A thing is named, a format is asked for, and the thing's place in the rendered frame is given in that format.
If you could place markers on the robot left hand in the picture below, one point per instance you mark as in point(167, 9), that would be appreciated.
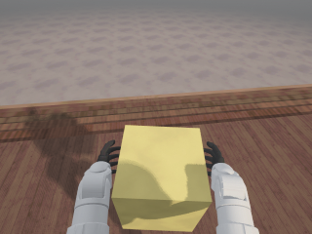
point(105, 157)

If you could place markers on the left robot forearm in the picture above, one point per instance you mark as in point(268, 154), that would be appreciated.
point(92, 201)

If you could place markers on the carton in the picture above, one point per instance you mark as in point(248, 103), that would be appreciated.
point(161, 181)

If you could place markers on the robot right hand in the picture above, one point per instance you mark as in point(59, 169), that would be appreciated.
point(217, 156)

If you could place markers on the right robot forearm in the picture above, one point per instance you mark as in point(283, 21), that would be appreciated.
point(232, 202)

